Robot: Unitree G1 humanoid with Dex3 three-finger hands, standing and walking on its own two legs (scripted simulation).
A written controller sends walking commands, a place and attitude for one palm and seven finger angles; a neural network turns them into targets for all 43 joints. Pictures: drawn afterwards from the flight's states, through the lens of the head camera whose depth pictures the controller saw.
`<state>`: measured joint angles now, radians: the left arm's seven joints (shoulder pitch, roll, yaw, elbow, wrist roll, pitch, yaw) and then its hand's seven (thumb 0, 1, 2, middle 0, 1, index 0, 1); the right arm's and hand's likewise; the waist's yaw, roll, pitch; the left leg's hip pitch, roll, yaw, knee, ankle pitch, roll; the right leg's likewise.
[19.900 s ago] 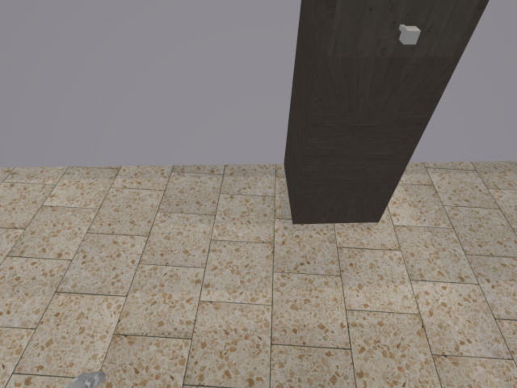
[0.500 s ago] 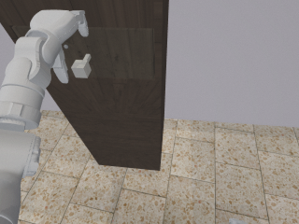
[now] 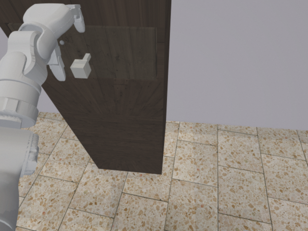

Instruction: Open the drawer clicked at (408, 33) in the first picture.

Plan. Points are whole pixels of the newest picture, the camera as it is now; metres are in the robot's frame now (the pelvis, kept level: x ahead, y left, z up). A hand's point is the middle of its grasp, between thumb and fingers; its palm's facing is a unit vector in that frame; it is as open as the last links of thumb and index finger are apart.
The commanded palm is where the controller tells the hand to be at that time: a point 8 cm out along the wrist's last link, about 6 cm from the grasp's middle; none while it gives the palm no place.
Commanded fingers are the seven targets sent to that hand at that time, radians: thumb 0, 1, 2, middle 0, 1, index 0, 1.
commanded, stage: lower the fingers behind the handle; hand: left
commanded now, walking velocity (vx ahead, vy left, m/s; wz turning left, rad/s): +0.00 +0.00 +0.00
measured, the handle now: (83, 64) +0.52 +0.21 +0.15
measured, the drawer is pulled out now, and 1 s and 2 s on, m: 0.00 0.00 0.00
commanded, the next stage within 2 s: close the thumb around the handle in 1.56 s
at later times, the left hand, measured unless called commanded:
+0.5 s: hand (68, 62) +0.48 +0.23 +0.18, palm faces +0.01 +0.00 -1.00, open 13.7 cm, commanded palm +0.46 +0.23 +0.23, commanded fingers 0.00 -0.50 0.30 -0.30 -1.20 -0.30 -1.20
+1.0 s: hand (75, 78) +0.47 +0.22 +0.14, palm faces -0.01 -0.02 -1.00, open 13.8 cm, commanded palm +0.45 +0.23 +0.20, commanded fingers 0.00 -0.50 0.30 -0.30 -1.20 -0.30 -1.20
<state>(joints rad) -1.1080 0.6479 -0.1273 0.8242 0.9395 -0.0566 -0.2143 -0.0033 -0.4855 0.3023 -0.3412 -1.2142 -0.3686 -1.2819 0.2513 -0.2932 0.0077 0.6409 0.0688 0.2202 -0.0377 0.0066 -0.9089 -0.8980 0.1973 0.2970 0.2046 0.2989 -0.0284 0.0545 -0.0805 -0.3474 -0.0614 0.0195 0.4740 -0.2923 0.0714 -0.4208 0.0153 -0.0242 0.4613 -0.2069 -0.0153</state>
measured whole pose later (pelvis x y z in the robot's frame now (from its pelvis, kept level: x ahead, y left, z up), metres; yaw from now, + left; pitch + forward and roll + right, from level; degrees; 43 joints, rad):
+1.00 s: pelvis +0.01 +0.00 -0.01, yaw +0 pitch +11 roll -1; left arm -0.84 0.60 -0.08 0.71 0.94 -0.17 -0.08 0.00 -0.49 0.30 -0.32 -1.20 -0.31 -1.21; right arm 0.25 -0.27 -0.02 0.63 0.04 0.23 -0.03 0.01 -0.91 -0.90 0.20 0.30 0.21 0.30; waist -0.01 0.05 -0.08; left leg -0.41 -0.05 0.03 0.55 -0.34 0.07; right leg -0.48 0.02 -0.02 0.53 -0.25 -0.02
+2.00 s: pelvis +0.00 +0.00 -0.01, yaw -1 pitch +11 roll -1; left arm -0.81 0.60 -0.06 0.73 0.96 -0.16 -0.05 0.00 0.00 0.51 -0.36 -1.26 -0.31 -1.25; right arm 0.28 -0.27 -0.02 0.62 0.05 0.23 -0.04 0.01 -0.91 -0.90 0.20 0.30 0.21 0.30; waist -0.02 0.05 -0.09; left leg -0.41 -0.05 0.04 0.57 -0.34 0.07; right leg -0.49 0.03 -0.01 0.54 -0.24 -0.02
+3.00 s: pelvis +0.01 +0.00 +0.00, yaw +0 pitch +9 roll -1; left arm -0.65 0.57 -0.09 0.48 0.92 -0.09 -0.07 0.01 0.59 0.79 -0.42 -1.35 -0.20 -1.32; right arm 0.19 -0.27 -0.02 0.62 0.05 0.21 -0.02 0.01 -0.91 -0.90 0.20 0.30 0.20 0.30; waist 0.03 0.06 -0.08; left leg -0.36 -0.05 0.01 0.54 -0.34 0.07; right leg -0.43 0.02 -0.03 0.52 -0.26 -0.02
